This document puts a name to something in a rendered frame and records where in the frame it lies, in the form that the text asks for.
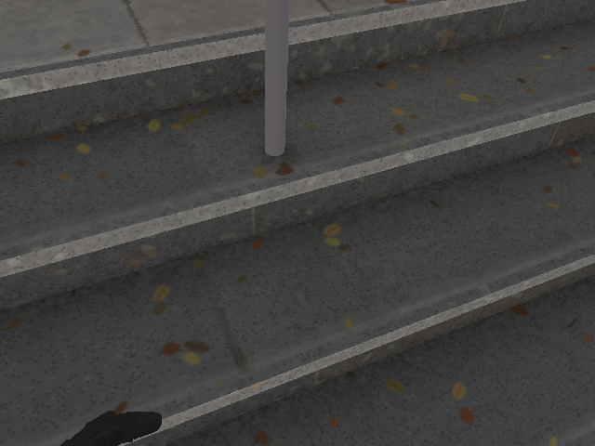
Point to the robot left hand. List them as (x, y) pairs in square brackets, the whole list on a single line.
[(110, 429)]

